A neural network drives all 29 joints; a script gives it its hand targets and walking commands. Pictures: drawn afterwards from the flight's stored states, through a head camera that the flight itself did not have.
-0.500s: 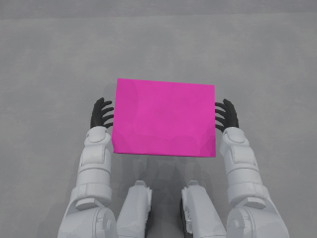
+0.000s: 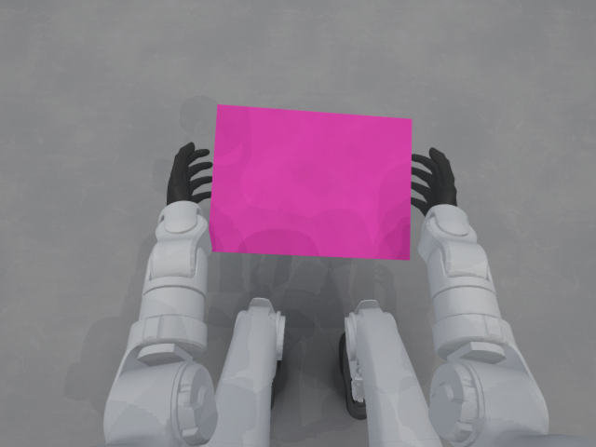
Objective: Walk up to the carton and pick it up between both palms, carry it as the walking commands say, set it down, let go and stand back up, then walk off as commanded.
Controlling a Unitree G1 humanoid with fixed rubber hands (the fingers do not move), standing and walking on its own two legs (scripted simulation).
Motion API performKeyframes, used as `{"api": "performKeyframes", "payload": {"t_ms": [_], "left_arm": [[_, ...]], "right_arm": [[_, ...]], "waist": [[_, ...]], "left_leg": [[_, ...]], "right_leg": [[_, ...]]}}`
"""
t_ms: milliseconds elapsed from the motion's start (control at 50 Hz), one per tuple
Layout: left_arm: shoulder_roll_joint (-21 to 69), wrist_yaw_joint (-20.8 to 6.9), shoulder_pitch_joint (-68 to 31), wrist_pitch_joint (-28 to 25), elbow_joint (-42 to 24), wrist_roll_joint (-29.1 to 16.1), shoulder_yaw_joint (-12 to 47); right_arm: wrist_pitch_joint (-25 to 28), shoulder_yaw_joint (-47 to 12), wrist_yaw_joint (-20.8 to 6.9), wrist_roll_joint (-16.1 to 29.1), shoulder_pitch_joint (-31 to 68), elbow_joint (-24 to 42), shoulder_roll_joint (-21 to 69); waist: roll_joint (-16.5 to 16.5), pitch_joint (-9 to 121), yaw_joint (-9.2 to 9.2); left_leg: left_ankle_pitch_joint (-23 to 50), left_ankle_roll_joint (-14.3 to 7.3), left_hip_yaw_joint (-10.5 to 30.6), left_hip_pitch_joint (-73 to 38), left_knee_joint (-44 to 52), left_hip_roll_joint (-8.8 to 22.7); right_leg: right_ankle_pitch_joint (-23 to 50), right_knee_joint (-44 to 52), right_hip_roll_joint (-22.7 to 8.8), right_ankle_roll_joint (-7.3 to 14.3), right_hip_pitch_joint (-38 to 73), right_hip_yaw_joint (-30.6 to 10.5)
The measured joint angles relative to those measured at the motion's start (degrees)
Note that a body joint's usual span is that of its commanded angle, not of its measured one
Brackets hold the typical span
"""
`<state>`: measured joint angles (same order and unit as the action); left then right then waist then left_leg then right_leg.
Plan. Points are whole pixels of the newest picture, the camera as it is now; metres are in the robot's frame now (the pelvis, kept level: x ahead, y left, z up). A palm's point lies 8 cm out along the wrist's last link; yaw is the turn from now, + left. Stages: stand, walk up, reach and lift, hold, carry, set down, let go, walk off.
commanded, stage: set down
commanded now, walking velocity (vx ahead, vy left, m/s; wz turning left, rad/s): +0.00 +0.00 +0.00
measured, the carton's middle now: (307, 192) +0.45 +0.01 -0.15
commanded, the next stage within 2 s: none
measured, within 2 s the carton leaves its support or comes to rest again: neither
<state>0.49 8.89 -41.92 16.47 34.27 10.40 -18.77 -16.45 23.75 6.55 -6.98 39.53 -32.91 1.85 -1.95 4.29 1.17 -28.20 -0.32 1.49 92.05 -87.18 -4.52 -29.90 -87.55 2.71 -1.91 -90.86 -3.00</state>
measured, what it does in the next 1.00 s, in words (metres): lowers itself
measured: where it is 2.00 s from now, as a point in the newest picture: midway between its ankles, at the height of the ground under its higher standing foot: (310, 387)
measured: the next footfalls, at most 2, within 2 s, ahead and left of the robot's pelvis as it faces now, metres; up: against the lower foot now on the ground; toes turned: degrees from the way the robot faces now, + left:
none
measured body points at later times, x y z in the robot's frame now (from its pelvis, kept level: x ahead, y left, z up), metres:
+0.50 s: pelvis -0.01 -0.01 -0.07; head +0.26 +0.01 +0.29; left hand +0.45 +0.18 -0.17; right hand +0.45 -0.17 -0.17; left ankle +0.09 +0.10 -0.54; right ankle +0.08 -0.13 -0.54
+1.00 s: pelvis -0.05 -0.01 -0.13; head +0.33 +0.01 +0.10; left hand +0.49 +0.19 -0.30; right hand +0.49 -0.17 -0.30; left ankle +0.09 +0.10 -0.54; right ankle +0.08 -0.13 -0.54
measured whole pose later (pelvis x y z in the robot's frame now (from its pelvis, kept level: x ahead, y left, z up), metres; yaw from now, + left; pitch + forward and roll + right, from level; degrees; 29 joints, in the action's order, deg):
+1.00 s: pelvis -0.05 -0.01 -0.13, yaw +0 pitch +30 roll -1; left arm -14.0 11.9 -72.4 17.4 30.8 1.5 -14.2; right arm -16.0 19.7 12.0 3.3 71.4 -31.3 -8.9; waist -2.0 -31.4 1.0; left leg -29.0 1.2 1.4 112.6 -112.1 -4.9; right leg -31.0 -112.7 3.9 -2.2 -111.3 -1.6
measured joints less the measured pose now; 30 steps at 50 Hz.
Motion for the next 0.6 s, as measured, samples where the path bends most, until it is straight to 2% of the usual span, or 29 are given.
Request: {"api": "performKeyframes", "payload": {"t_ms": [280, 600], "left_arm": [[-1.4, 0.7, -4.6, 0.0, 0.0, -0.4, 0.1], [-4.5, 0.7, -11.2, 0.0, 2.5, -1.7, 0.0]], "right_arm": [[0.2, 0.0, 0.0, 1.3, 5.7, -1.8, -2.1], [0.2, 0.0, 1.8, 2.7, 11.5, -3.0, -3.0]], "waist": [[0.0, 0.0, -0.15], [0.0, -1.6, -0.15]], "left_leg": [[-0.7, 0.2, 0.0, 10.3, -7.0, 0.0], [-1.1, 0.9, 0.0, 20.2, -13.8, 0.0]], "right_leg": [[-0.8, -7.0, 0.4, -0.1, -10.2, 0.4], [-1.2, -14.1, 0.9, 0.0, -20.4, 0.7]]}}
